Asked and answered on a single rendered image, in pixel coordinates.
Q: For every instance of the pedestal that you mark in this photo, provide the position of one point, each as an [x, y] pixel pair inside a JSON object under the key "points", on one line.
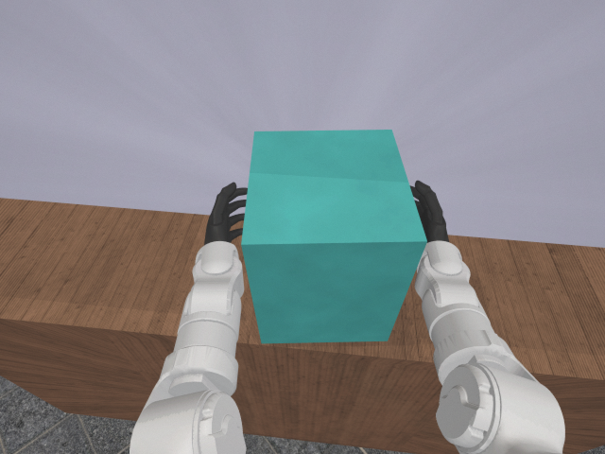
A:
{"points": [[91, 299]]}

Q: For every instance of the right robot upper arm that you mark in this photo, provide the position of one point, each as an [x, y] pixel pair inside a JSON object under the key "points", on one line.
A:
{"points": [[484, 410]]}

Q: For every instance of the robot right forearm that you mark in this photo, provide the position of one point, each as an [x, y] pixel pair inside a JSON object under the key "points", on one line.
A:
{"points": [[456, 321]]}

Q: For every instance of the carton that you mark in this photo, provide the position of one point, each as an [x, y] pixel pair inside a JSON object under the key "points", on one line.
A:
{"points": [[332, 236]]}

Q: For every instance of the left robot upper arm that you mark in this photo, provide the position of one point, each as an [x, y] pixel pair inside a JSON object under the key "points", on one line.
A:
{"points": [[206, 422]]}

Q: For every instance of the robot right hand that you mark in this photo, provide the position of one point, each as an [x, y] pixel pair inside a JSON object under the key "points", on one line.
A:
{"points": [[430, 212]]}

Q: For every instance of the robot left forearm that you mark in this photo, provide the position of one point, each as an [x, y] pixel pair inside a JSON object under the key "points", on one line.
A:
{"points": [[204, 352]]}

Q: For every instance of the robot left hand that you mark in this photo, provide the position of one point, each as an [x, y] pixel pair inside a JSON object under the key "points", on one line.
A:
{"points": [[219, 222]]}

